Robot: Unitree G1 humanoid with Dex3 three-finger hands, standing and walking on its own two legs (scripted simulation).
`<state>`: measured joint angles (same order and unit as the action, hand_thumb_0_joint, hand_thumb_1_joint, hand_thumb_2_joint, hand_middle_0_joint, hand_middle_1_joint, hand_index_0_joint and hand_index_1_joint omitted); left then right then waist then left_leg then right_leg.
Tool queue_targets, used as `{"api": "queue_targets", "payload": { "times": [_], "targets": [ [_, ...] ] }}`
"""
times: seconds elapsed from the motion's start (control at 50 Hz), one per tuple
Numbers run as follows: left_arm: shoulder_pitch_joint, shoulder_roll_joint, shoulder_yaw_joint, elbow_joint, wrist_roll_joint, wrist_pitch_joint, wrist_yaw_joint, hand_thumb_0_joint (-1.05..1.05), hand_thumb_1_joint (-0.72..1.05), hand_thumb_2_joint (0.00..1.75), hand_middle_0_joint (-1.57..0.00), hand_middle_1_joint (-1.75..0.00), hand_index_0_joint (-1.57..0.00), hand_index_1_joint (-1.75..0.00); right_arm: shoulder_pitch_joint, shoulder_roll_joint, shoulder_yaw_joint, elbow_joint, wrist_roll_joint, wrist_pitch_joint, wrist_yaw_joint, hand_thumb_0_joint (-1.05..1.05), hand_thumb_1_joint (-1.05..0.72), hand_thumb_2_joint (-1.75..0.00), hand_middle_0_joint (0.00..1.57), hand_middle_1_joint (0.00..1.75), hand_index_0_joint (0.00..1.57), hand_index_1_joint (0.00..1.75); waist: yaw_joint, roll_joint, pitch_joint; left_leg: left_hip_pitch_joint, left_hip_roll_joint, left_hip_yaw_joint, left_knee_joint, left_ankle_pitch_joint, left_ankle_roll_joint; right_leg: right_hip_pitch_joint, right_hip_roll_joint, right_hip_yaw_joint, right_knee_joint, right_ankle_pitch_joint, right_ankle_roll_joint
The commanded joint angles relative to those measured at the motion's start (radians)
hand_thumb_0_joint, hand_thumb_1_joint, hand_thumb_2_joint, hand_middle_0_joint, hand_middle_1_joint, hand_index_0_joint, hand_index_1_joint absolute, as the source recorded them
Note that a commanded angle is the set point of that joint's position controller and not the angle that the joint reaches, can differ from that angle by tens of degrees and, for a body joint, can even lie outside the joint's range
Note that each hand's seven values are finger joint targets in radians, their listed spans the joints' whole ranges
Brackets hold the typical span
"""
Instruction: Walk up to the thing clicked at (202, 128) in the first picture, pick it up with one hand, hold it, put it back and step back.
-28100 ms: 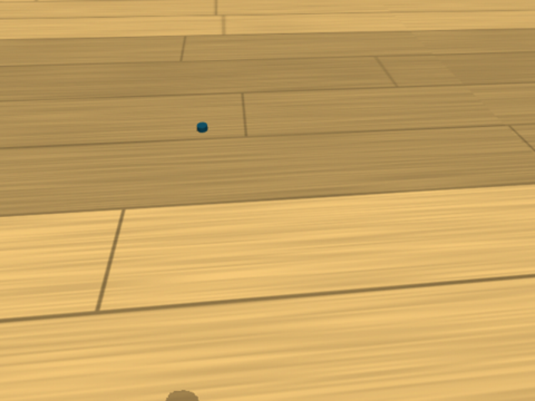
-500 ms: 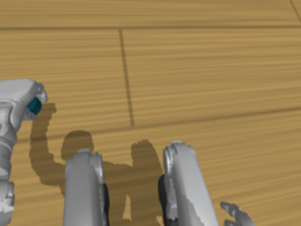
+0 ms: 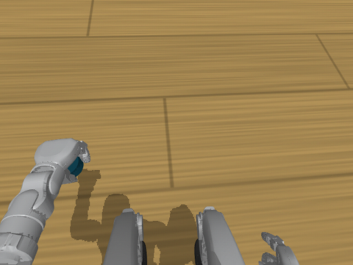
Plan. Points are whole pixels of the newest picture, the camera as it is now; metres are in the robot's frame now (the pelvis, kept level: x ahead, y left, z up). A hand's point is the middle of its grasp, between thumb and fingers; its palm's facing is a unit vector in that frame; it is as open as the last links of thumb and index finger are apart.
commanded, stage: lift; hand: left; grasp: from above
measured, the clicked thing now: (68, 164) +0.39 +0.26 -0.10
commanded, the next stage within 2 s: hold in 0.64 s
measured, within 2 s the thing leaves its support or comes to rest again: neither
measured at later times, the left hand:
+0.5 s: hand (53, 150) +0.36 +0.23 +0.05, palm faces -0.44 -0.08 -0.89, open 7.0 cm
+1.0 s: hand (44, 126) +0.38 +0.22 +0.11, palm faces -0.45 -0.07 -0.89, open 7.0 cm
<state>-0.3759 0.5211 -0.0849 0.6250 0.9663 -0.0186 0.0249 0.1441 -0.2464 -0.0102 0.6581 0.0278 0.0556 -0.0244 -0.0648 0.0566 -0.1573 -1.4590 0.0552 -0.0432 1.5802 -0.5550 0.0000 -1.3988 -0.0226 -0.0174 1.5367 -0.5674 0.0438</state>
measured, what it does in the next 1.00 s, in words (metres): rises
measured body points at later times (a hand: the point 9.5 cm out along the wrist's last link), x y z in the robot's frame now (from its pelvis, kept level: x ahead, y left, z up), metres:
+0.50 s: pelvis +0.04 +0.00 +0.13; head +0.10 -0.01 +0.57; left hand +0.38 +0.23 +0.10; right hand +0.14 -0.27 +0.00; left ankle +0.08 +0.12 -0.55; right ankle +0.08 -0.15 -0.55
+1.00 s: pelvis +0.07 +0.00 +0.17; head +0.10 -0.01 +0.62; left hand +0.40 +0.22 +0.16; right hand +0.18 -0.26 +0.04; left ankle +0.08 +0.12 -0.55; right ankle +0.08 -0.15 -0.55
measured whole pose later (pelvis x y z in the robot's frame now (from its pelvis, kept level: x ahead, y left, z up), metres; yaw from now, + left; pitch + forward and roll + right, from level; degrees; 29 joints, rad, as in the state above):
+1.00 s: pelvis +0.07 +0.00 +0.17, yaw +0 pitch +8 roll +0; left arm -0.32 0.38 -0.20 0.80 0.99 0.01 0.08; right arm 0.23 -0.25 -0.05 0.73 0.05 0.03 -0.05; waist -0.02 0.04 -0.07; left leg -0.51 0.04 0.05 0.71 -0.33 -0.01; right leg -0.50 -0.03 0.02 0.70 -0.33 0.04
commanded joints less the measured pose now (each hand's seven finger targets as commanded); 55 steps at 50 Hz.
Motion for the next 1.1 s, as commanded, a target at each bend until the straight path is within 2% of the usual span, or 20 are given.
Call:
{"api": "queue_targets", "payload": {
  "times": [0.0, 0.16, 0.22, 0.28, 0.4, 0.42, 0.44, 0.48, 0.5, 0.56, 0.58, 0.64, 0.66, 0.7, 0.74, 0.76, 0.82, 0.84, 0.92, 1.08],
  "targets": [
    [-0.253, 0.19, 0.064, -0.14, 0.009, 0.001, 0.062, 0.0, 0.63, 0.46, -0.89, -0.68, -0.96, -0.61, 0.061, -0.156, -0.06, -0.064, 0.003, -0.056, -0.033, 0.0, -0.9, -0.9, 0.2, 0.3, 0.2, 0.3, -0.017, 0.055, -0.387, 0.485, -0.024, -0.032, -0.383, -0.008, 0.012, 0.296, 0.046, -0.017, -0.318, 0.057, -0.06],
    [-0.258, 0.15, 0.036, -0.064, 0.021, 0.005, 0.106, 0.0, 0.63, 0.45, -0.88, -0.68, -0.96, -0.61, 0.079, -0.149, -0.069, -0.037, 0.007, -0.087, -0.044, 0.0, -0.9, -0.9, 0.2, 0.3, 0.2, 0.3, -0.007, 0.033, -0.334, 0.662, -0.028, -0.017, -0.543, 0.086, 0.002, 0.486, 0.049, 0.0, -0.506, 0.118, -0.057],
    [-0.241, 0.103, 0.003, -0.002, 0.023, 0.011, 0.119, 0.0, 0.64, 0.44, -0.9, -0.67, -0.97, -0.6, 0.086, -0.141, -0.066, -0.03, 0.007, -0.094, -0.045, 0.0, -0.9, -0.9, 0.2, 0.3, 0.2, 0.3, -0.007, 0.014, -0.297, 0.709, -0.033, -0.005, -0.595, 0.128, 0.002, 0.548, 0.053, 0.003, -0.566, 0.153, -0.056],
    [-0.248, 0.118, 0.012, 0.008, 0.028, 0.017, 0.138, 0.0, 0.64, 0.46, -0.9, -0.67, -0.97, -0.6, 0.104, -0.14, -0.069, -0.023, 0.009, -0.096, -0.047, 0.0, -0.9, -0.9, 0.2, 0.3, 0.2, 0.3, -0.003, 0.009, -0.3, 0.762, -0.041, 0.018, -0.63, 0.217, 0.003, 0.634, 0.053, 0.01, -0.618, 0.223, -0.055],
    [-0.27, 0.092, -0.011, 0.05, 0.036, 0.028, 0.16, 0.0, 0.62, 0.49, -0.91, -0.64, -0.96, -0.59, 0.107, -0.135, -0.073, -0.023, 0.01, -0.09, -0.043, 0.0, -0.9, -0.9, 0.2, 0.3, 0.2, 0.3, 0.001, -0.009, -0.251, 0.851, -0.048, 0.032, -0.718, 0.263, 0.003, 0.724, 0.05, 0.018, -0.715, 0.263, -0.052],
    [-0.254, 0.106, -0.001, 0.051, 0.039, 0.031, 0.163, 0.0, 0.61, 0.48, -0.9, -0.65, -0.96, -0.59, 0.108, -0.135, -0.075, -0.023, 0.009, -0.088, -0.042, 0.0, -0.9, -0.9, 0.2, 0.3, 0.2, 0.3, 0.014, -0.009, -0.244, 0.859, -0.053, 0.037, -0.731, 0.266, 0.003, 0.75, 0.048, 0.022, -0.733, 0.266, -0.05],
    [-0.232, 0.092, -0.008, 0.074, 0.039, 0.035, 0.163, 0.0, 0.61, 0.49, -0.91, -0.62, -0.96, -0.57, 0.11, -0.135, -0.074, -0.022, 0.009, -0.086, -0.041, 0.0, -0.9, -0.9, 0.2, 0.3, 0.2, 0.3, 0.013, -0.022, -0.241, 0.87, -0.054, 0.039, -0.741, 0.279, 0.004, 0.761, 0.048, 0.023, -0.746, 0.28, -0.05],
    [-0.286, 0.09, -0.015, 0.033, 0.037, 0.037, 0.162, 0.0, 0.63, 0.48, -0.91, -0.65, -0.97, -0.58, 0.111, -0.135, -0.076, -0.021, 0.009, -0.083, -0.039, 0.0, -0.9, -0.9, 0.2, 0.3, 0.2, 0.3, 0.014, 0.001, -0.257, 0.906, -0.054, 0.04, -0.766, 0.296, 0.002, 0.799, 0.048, 0.027, -0.77, 0.298, -0.048],
    [-0.248, 0.07, -0.026, 0.069, 0.036, 0.045, 0.159, 0.0, 0.62, 0.48, -0.9, -0.65, -0.96, -0.58, 0.106, -0.134, -0.078, -0.021, 0.01, -0.081, -0.039, 0.0, -0.9, -0.9, 0.2, 0.3, 0.2, 0.3, 0.013, -0.022, -0.241, 0.919, -0.054, 0.043, -0.777, 0.309, 0.004, 0.808, 0.048, 0.026, -0.784, 0.315, -0.047],
    [-0.247, 0.081, -0.017, 0.055, 0.032, 0.049, 0.155, 0.0, 0.6, 0.47, -0.89, -0.64, -0.95, -0.58, 0.108, -0.138, -0.082, -0.017, 0.011, -0.079, -0.038, 0.0, -0.9, -0.9, 0.2, 0.3, 0.2, 0.3, 0.019, -0.002, -0.235, 0.971, -0.051, 0.042, -0.821, 0.333, -0.003, 0.84, 0.05, 0.019, -0.808, 0.332, -0.049],
    [-0.23, 0.049, -0.037, 0.075, 0.029, 0.053, 0.151, 0.0, 0.61, 0.47, -0.9, -0.62, -0.96, -0.56, 0.108, -0.138, -0.082, -0.016, 0.011, -0.079, -0.037, 0.0, -0.9, -0.9, 0.2, 0.3, 0.2, 0.3, 0.013, -0.023, -0.215, 0.977, -0.048, 0.042, -0.833, 0.343, -0.001, 0.843, 0.052, 0.015, -0.818, 0.341, -0.05],
    [-0.253, 0.081, -0.019, 0.047, 0.025, 0.051, 0.149, 0.0, 0.61, 0.5, -0.91, -0.65, -0.96, -0.59, 0.105, -0.142, -0.084, -0.023, 0.014, -0.075, -0.037, 0.0, -0.9, -0.9, 0.2, 0.3, 0.2, 0.3, 0.026, -0.032, -0.224, 1.007, -0.054, 0.05, -0.862, 0.364, 0.001, 0.89, 0.05, 0.017, -0.849, 0.361, -0.047],
    [-0.261, 0.056, -0.037, 0.037, 0.024, 0.049, 0.145, 0.0, 0.61, 0.51, -0.91, -0.65, -0.97, -0.59, 0.1, -0.138, -0.082, -0.025, 0.015, -0.074, -0.036, 0.0, -0.9, -0.9, 0.2, 0.3, 0.2, 0.3, 0.018, -0.026, -0.204, 1.016, -0.054, 0.054, -0.875, 0.351, 0.0, 0.886, 0.05, 0.019, -0.862, 0.35, -0.047],
    [-0.237, 0.064, -0.03, 0.054, 0.028, 0.051, 0.142, 0.0, 0.63, 0.5, -0.91, -0.66, -0.97, -0.6, 0.097, -0.141, -0.084, -0.021, 0.017, -0.072, -0.036, 0.0, -0.9, -0.9, 0.2, 0.3, 0.2, 0.3, 0.024, -0.029, -0.191, 1.034, -0.052, 0.052, -0.898, 0.349, -0.002, 0.895, 0.053, 0.017, -0.879, 0.341, -0.049],
    [-0.265, 0.046, -0.048, 0.042, 0.029, 0.048, 0.138, 0.0, 0.62, 0.48, -0.9, -0.65, -0.97, -0.58, 0.094, -0.14, -0.084, -0.021, 0.017, -0.072, -0.035, 0.0, -0.9, -0.89, 0.2, 0.3, 0.2, 0.3, 0.016, -0.049, -0.191, 1.056, -0.053, 0.058, -0.907, 0.367, 0.002, 0.916, 0.052, 0.018, -0.894, 0.364, -0.047],
    [-0.272, 0.073, -0.03, 0.015, 0.026, 0.045, 0.137, 0.0, 0.62, 0.47, -0.89, -0.65, -0.96, -0.58, 0.094, -0.143, -0.086, -0.022, 0.017, -0.073, -0.035, 0.0, -0.9, -0.89, 0.2, 0.3, 0.2, 0.3, 0.027, -0.029, -0.214, 1.075, -0.056, 0.059, -0.91, 0.392, -0.001, 0.945, 0.051, 0.019, -0.898, 0.384, -0.045],
    [-0.257, 0.072, -0.038, 0.021, 0.04, 0.042, 0.117, 0.0, 0.59, 0.51, -0.89, -0.65, -0.95, -0.59, 0.084, -0.141, -0.086, -0.022, 0.021, -0.067, -0.036, 0.0, -0.9, -0.9, 0.2, 0.3, 0.2, 0.3, 0.037, -0.023, -0.199, 1.099, -0.058, 0.065, -0.935, 0.419, -0.002, 0.96, 0.051, 0.02, -0.916, 0.406, -0.047],
    [-0.254, 0.061, -0.043, 0.021, 0.037, 0.039, 0.109, 0.0, 0.59, 0.48, -0.87, -0.67, -0.94, -0.6, 0.086, -0.14, -0.084, -0.022, 0.022, -0.067, -0.036, 0.0, -0.9, -0.9, 0.2, 0.3, 0.2, 0.3, 0.028, -0.032, -0.194, 1.102, -0.058, 0.065, -0.938, 0.425, -0.002, 0.96, 0.053, 0.022, -0.919, 0.412, -0.047],
    [-0.229, 0.048, -0.049, 0.032, 0.034, 0.035, 0.089, 0.0, 0.6, 0.5, -0.88, -0.67, -0.95, -0.6, 0.082, -0.138, -0.084, -0.028, 0.023, -0.062, -0.034, 0.0, -0.9, -0.89, 0.2, 0.3, 0.2, 0.3, 0.036, -0.043, -0.173, 1.121, -0.056, 0.068, -0.959, 0.467, -0.002, 0.989, 0.055, 0.017, -0.933, 0.446, -0.048],
    [-0.25, 0.073, -0.037, -0.059, 0.03, 0.036, 0.064, 0.0, 0.63, 0.5, -0.89, -0.69, -0.96, -0.61, 0.062, -0.142, -0.086, -0.046, 0.027, -0.047, -0.032, 0.0, -0.89, -0.89, 0.2, 0.3, 0.2, 0.3, 0.045, -0.029, -0.186, 1.185, -0.057, 0.081, -0.989, 0.536, -0.002, 1.045, 0.055, 0.017, -0.96, 0.508, -0.046]
  ]
}}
